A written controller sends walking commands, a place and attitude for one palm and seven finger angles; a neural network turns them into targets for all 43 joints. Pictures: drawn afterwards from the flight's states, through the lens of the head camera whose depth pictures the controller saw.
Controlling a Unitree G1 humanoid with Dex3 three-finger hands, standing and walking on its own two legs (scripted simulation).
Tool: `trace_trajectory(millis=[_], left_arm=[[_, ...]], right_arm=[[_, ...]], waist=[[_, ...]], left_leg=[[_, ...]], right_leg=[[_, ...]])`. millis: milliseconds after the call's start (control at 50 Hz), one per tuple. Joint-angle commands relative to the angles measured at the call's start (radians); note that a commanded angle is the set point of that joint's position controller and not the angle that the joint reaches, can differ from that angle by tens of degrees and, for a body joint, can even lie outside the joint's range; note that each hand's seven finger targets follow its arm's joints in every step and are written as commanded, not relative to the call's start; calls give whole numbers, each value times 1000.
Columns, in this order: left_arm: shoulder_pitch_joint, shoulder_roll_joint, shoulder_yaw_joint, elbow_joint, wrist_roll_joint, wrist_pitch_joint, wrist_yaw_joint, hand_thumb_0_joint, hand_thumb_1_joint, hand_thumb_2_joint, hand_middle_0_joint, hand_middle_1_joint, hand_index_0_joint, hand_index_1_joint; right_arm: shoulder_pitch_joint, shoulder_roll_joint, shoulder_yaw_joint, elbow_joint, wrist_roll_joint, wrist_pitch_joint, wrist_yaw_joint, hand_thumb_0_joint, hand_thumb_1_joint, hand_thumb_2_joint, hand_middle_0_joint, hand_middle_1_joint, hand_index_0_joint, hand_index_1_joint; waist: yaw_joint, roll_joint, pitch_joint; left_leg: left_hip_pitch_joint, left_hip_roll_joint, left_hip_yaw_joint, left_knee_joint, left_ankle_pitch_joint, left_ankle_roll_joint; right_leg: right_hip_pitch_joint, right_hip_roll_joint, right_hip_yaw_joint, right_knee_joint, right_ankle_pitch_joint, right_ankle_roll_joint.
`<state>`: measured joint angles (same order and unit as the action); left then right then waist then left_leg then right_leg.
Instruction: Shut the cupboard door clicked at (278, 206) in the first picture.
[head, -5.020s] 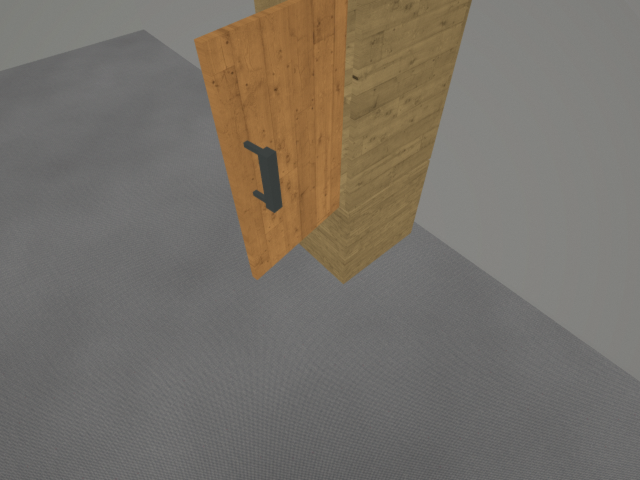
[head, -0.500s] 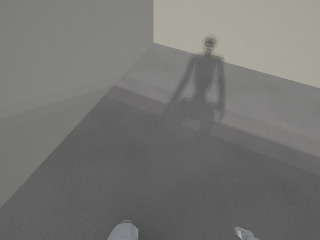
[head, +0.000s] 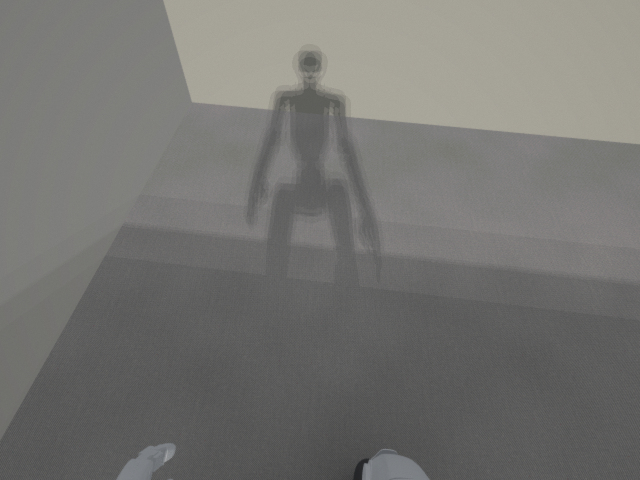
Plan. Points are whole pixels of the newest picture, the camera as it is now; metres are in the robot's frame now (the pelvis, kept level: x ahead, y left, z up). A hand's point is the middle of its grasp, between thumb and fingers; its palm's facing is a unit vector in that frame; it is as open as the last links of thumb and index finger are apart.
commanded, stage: walk to a spot facing it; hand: left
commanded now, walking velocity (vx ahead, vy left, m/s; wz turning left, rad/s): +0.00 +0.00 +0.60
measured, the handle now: out of the picture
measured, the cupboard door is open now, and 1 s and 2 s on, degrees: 99 99 99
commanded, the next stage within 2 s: none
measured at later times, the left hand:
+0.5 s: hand out of the picture +0.13 +0.22 -0.18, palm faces +0.31 -0.93 -0.19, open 7.4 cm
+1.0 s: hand out of the picture +0.06 +0.13 -0.16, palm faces +0.58 -0.78 -0.25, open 7.4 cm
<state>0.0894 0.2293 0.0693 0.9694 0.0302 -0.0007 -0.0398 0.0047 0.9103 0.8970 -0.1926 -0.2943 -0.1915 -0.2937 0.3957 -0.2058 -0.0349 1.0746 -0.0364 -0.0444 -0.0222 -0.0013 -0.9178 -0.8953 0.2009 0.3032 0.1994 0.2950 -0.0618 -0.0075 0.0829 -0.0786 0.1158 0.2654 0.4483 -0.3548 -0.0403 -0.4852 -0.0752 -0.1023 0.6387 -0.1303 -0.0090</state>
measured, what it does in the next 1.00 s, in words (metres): walks ahead, turning left: right foot, then left foot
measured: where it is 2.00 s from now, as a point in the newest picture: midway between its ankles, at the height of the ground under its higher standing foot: outside the picture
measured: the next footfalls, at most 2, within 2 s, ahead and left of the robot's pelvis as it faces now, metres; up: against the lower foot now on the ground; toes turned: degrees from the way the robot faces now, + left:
right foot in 0.02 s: +0.14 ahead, -0.13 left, +0.00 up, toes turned -6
left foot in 0.34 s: +0.13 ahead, +0.12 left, +0.00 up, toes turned +21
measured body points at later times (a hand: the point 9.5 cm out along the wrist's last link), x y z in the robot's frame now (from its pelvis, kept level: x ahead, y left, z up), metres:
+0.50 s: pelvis +0.09 +0.00 -0.01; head +0.12 +0.04 +0.44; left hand +0.11 +0.27 -0.17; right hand +0.20 -0.22 -0.14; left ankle +0.10 +0.11 -0.74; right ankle +0.08 -0.15 -0.66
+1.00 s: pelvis +0.13 -0.06 +0.01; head +0.18 -0.03 +0.45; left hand +0.03 +0.17 -0.14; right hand +0.38 -0.21 -0.14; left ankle +0.05 +0.05 -0.69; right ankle +0.15 -0.15 -0.74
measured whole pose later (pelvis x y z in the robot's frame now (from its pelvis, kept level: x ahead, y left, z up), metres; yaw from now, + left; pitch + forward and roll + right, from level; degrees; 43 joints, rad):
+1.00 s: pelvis +0.13 -0.06 +0.01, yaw +36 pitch +1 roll +3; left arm 0.23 0.19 0.03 0.90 0.02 0.00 0.01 0.00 0.90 0.90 -0.20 -0.30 -0.20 -0.29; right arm 0.08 -0.27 -0.07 0.91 -0.02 0.08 0.03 0.00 -0.91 -0.90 0.20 0.30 0.20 0.29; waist 0.00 -0.02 0.12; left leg -0.43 0.02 0.08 0.86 -0.44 -0.07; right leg -0.20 -0.12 -0.20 0.52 -0.33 -0.01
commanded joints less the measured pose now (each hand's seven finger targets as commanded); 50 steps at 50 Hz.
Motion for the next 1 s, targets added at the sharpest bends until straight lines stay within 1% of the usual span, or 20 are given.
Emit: trace_trajectory(millis=[0,20,80,160,240,280,300,320,340,360,400,460,580,660,680,700,720,780,820,980], left_arm=[[344,178,19,79,2,-62,38,0,900,900,-200,-300,-200,-300],[363,224,17,80,-15,-59,40,0,900,900,-200,-300,-200,-300],[168,134,7,20,-17,-40,69,0,900,900,-200,-300,-200,-300],[-22,99,2,-47,-6,-25,68,0,900,900,-200,-300,-200,-300],[-18,99,21,-56,-6,-16,66,0,900,900,-200,-300,-200,-300],[-2,93,29,-59,-13,-3,63,0,900,900,-200,-300,-200,-300],[24,52,26,-76,-20,10,60,0,900,900,-200,-300,-200,-300],[27,0,17,-113,-28,20,57,0,900,900,-200,-300,-200,-300],[-27,24,13,-153,-19,21,53,0,900,900,-200,-300,-200,-300],[-54,8,18,-151,-6,24,53,0,900,900,-200,-300,-200,-300],[-10,26,27,-124,-2,11,48,0,900,900,-200,-300,-200,-300],[29,31,22,-101,-13,12,46,0,900,900,-200,-300,-200,-300],[15,56,11,-129,-19,24,50,0,900,900,-200,-300,-200,-300],[149,93,18,-106,-21,16,53,0,900,900,-200,-300,-200,-300],[206,142,31,-103,-14,7,59,0,900,900,-200,-300,-200,-300],[217,243,50,-110,4,-1,67,0,900,900,-200,-300,-200,-300],[168,263,36,-134,-1,3,68,0,900,900,-200,-300,-200,-300],[76,143,12,-153,-11,-11,73,0,900,900,-200,-300,-200,-300],[115,136,8,-145,-9,-18,72,0,900,900,-200,-300,-200,-300],[208,201,32,-104,-2,-13,69,0,900,900,-200,-300,-200,-300]], right_arm=[[54,-34,2,-38,34,-11,9,0,-900,-900,200,300,200,300],[56,-44,-2,-51,42,5,-1,0,-900,-900,200,300,200,300],[-23,-42,-10,-51,34,36,-3,0,-900,-900,200,300,200,300],[53,17,-12,-37,24,81,21,0,-900,-900,200,300,200,300],[21,10,-20,-79,18,80,32,0,-900,-900,200,300,200,300],[48,-20,-30,-92,12,73,34,0,-900,-900,200,300,200,300],[67,-83,-45,-99,6,64,33,0,-900,-900,200,300,200,300],[84,-191,-69,-124,-3,56,22,0,-900,-900,200,300,200,300],[84,-238,-79,-139,-8,62,10,0,-900,-900,200,300,200,300],[33,-216,-79,-146,-6,55,3,0,-900,-900,200,300,200,300],[-49,-173,-64,-170,3,39,-4,0,-900,-900,200,300,200,300],[-91,-165,-58,-182,11,32,-8,0,-900,-900,200,300,200,300],[-129,-216,-80,-196,6,60,8,0,-900,-900,200,300,200,300],[-242,-232,-89,-241,14,80,17,0,-900,-900,200,300,200,300],[-268,-195,-85,-262,21,84,22,0,-900,-900,200,300,200,300],[-275,-127,-74,-289,28,84,29,0,-900,-900,200,300,200,300],[-296,-159,-76,-303,18,82,36,0,-900,-900,200,300,200,300],[-282,-146,-73,-252,16,101,44,0,-900,-900,200,300,200,300],[-299,-122,-59,-249,21,101,50,0,-900,-900,200,300,200,300],[-386,-96,-36,-272,29,90,54,0,-900,-900,200,300,200,300]], waist=[[161,-173,-297],[165,-175,-325],[111,-201,-207],[2,-159,-97],[8,-143,-75],[-9,-54,-100],[-10,179,-92],[-29,434,-76],[-47,280,-101],[-9,257,-105],[24,226,-143],[36,147,-183],[16,173,-162],[79,141,-144],[109,21,-152],[117,-281,-117],[110,-272,-94],[40,-215,-65],[56,-203,-94],[111,-214,-132]], left_leg=[[-436,-32,-47,391,49,1],[-421,-42,-141,575,-361,-7],[-483,12,-241,713,-229,-17],[-313,12,-181,573,-77,-19],[-293,-9,-135,360,-4,-15],[-180,-32,-128,156,122,-7],[-168,57,-318,-2,190,39],[-162,294,-693,-154,320,176],[-238,353,-785,-198,132,258],[-233,291,-783,-200,102,234],[-158,210,-624,-144,270,183],[-79,148,-486,-84,503,173],[-112,131,-534,-91,393,191],[-303,66,-553,-35,231,146],[-423,-10,-502,68,90,93],[-598,-170,-305,322,-159,-1],[-551,-145,-302,569,-249,3],[-558,-78,-301,779,-96,-22],[-527,-83,-249,674,-87,-37],[-357,-107,-145,258,-77,-16]], right_leg=[[800,-304,277,-128,621,-134],[735,-440,303,-190,738,-221],[528,-364,169,-230,666,-199],[167,-295,-17,-344,146,-110],[170,-290,-61,-280,-33,-83],[142,-259,-92,-138,-157,-40],[73,-168,-122,37,-284,12],[-96,-37,-102,277,-538,81],[-64,-21,29,440,-507,62],[-147,-12,66,561,-432,63],[-186,-20,111,613,-294,75],[-130,-11,103,501,-254,90],[20,37,82,221,-319,82],[301,72,55,-108,-173,61],[426,-25,143,-293,-187,35],[463,-313,461,-431,-249,-78],[313,-423,477,-439,-161,-156],[316,-258,206,-301,266,-121],[398,-229,107,-257,461,-103],[501,-282,33,-165,585,-98]])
